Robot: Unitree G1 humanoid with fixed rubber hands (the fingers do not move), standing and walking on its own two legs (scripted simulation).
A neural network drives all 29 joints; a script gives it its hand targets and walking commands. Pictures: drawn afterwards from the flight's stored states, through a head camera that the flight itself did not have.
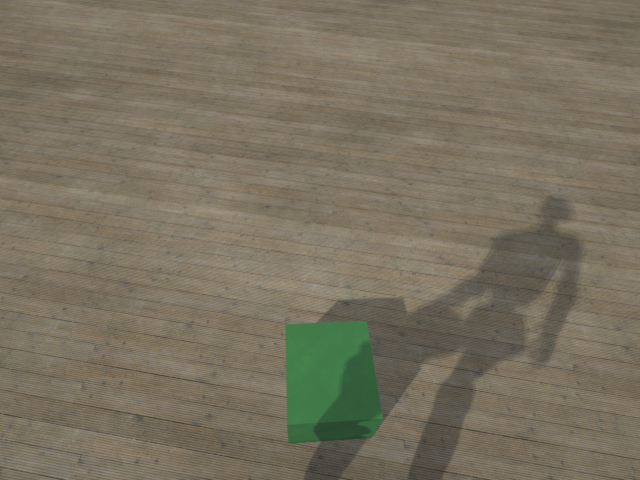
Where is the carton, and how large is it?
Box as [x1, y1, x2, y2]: [285, 321, 382, 443]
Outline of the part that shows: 366,321 285,324 287,429 289,443 371,437 382,416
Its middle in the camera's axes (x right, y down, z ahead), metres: +0.02 +0.42 +1.14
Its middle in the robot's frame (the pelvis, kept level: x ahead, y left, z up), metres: +0.49 -0.04 -0.67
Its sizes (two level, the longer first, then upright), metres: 0.280 0.245 0.197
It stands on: the floor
